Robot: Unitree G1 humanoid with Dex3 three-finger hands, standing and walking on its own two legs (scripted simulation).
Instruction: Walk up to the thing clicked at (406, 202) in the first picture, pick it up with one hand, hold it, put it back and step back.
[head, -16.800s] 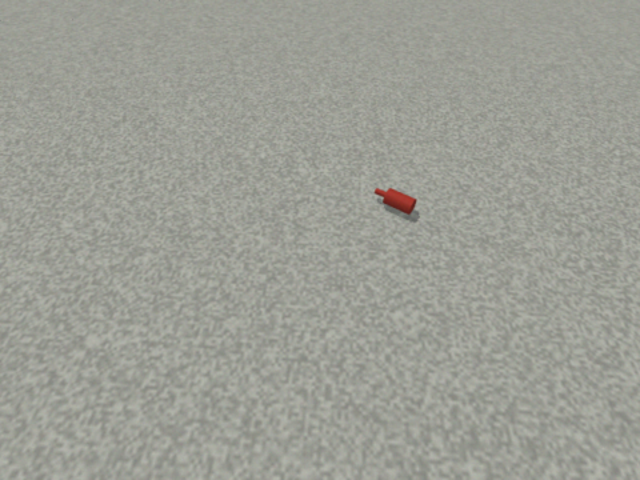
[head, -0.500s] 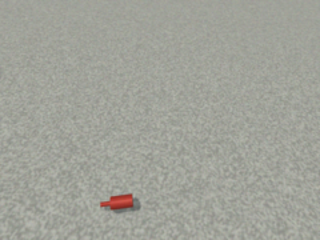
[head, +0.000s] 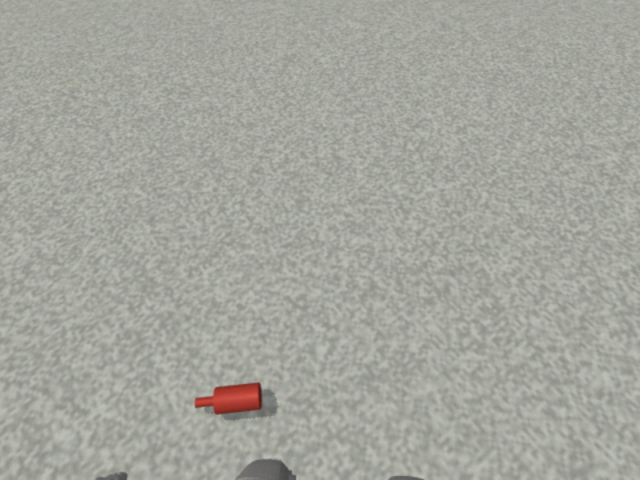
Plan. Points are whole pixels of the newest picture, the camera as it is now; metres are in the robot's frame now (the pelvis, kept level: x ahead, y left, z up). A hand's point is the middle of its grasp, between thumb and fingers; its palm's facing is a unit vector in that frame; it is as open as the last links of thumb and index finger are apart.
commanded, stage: walk up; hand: left
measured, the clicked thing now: (228, 399) +0.39 +0.29 -0.73
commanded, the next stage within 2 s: stand in 1.50 s
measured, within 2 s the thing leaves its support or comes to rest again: neither
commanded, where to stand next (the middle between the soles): +0.01 +0.03 m, yaw +0 degrees
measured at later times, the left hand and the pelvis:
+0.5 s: hand out of the picture +0.07 +0.32 -0.16, palm faces -0.01 -0.92 -0.39, open 7.4 cm; pelvis -0.01 +0.05 -0.01, yaw +0 degrees
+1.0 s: hand out of the picture +0.07 +0.29 -0.14, palm faces -0.02 -0.95 -0.32, open 7.4 cm; pelvis -0.02 +0.04 +0.02, yaw -1 degrees
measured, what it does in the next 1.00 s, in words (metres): steps on the spot: left foot, then right foot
